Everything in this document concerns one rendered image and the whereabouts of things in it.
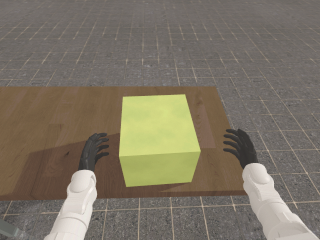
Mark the right robot hand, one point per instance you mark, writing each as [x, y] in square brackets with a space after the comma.
[245, 152]

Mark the table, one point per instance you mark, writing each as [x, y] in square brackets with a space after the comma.
[43, 131]

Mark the left robot hand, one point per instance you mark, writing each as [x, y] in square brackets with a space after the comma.
[89, 156]

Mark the carton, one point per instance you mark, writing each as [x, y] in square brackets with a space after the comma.
[158, 142]

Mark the robot left forearm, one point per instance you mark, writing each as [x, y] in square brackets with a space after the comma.
[74, 216]

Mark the robot right forearm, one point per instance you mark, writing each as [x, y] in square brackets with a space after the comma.
[272, 212]

